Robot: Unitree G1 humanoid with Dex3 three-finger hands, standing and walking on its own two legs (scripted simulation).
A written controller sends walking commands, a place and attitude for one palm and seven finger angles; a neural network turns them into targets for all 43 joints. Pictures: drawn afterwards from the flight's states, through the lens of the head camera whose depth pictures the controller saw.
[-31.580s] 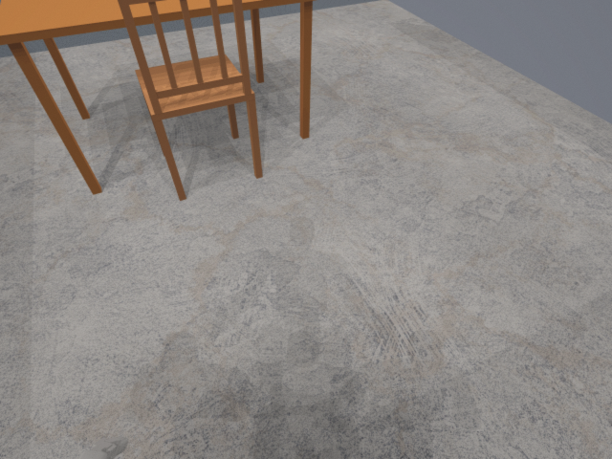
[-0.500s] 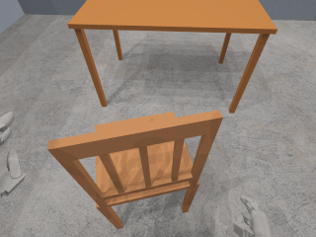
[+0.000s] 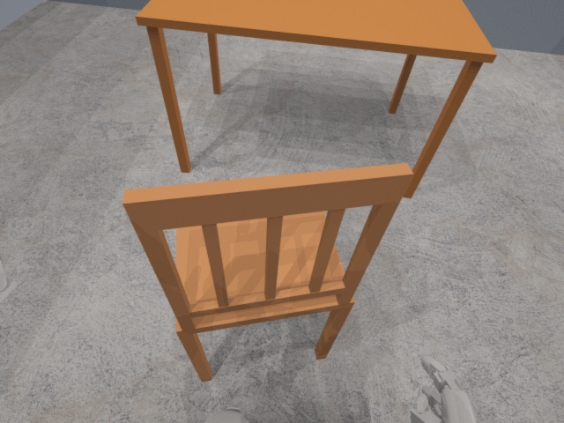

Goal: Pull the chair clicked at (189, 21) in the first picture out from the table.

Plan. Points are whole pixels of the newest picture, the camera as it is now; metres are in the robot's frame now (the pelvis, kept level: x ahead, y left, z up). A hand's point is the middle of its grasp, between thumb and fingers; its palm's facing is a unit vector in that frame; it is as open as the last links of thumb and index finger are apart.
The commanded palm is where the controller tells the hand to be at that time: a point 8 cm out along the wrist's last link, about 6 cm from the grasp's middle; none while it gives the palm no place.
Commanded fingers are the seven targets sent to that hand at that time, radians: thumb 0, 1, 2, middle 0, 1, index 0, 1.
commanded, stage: step back with the hand held close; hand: left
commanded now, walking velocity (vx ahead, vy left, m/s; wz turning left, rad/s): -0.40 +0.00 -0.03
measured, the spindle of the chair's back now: (272, 260) +0.40 +0.04 -0.07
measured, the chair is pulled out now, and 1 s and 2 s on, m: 0.67 0.67 0.67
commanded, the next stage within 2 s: stop stepping back and stand still in 0.22 s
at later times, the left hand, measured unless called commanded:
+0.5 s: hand out of the picture +0.13 +0.27 +0.17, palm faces +0.46 -0.75 -0.49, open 7.4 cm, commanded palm +0.06 +0.30 +0.19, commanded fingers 0.00 0.90 0.90 -0.20 -0.30 -0.20 -0.30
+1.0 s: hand out of the picture +0.12 +0.27 +0.16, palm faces +0.44 -0.80 -0.41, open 7.4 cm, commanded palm +0.06 +0.31 +0.19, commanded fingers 0.00 0.90 0.90 -0.20 -0.30 -0.20 -0.30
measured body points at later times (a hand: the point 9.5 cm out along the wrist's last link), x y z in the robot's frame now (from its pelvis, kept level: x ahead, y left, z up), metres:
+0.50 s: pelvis -0.06 -0.01 +0.00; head -0.04 +0.00 +0.45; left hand +0.10 +0.30 +0.19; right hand +0.11 -0.26 -0.07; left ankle -0.12 +0.14 -0.73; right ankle +0.01 -0.16 -0.72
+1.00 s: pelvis -0.07 +0.00 +0.01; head -0.07 +0.02 +0.46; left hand +0.10 +0.31 +0.18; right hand +0.09 -0.22 -0.07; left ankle -0.12 +0.14 -0.72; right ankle +0.01 -0.16 -0.72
